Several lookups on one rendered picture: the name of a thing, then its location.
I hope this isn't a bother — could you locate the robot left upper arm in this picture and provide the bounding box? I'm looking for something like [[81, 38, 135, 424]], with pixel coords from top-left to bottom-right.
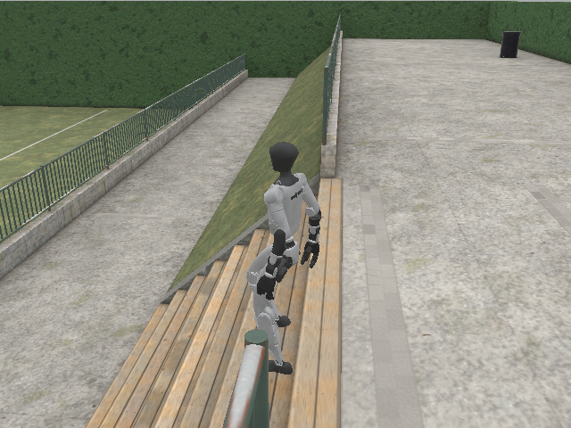
[[264, 185, 291, 240]]

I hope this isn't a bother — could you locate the right robot hand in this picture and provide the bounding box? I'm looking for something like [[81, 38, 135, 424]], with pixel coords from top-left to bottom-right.
[[301, 242, 319, 268]]

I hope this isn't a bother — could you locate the robot right upper arm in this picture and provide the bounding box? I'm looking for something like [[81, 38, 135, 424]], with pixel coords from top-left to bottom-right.
[[294, 173, 320, 217]]

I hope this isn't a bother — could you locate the robot left forearm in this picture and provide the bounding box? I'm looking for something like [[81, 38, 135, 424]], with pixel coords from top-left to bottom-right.
[[264, 229, 287, 278]]

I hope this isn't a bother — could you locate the left robot hand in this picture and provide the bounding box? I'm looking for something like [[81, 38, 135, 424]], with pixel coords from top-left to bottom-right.
[[257, 275, 277, 300]]

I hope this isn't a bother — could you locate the left robot thigh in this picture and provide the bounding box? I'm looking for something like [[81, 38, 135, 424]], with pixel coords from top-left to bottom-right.
[[253, 257, 288, 324]]

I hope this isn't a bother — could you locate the robot right foot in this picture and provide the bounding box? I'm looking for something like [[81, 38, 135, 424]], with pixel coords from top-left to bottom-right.
[[275, 316, 291, 327]]

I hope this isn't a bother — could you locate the robot right forearm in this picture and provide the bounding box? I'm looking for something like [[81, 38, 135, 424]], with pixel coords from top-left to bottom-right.
[[308, 210, 321, 243]]

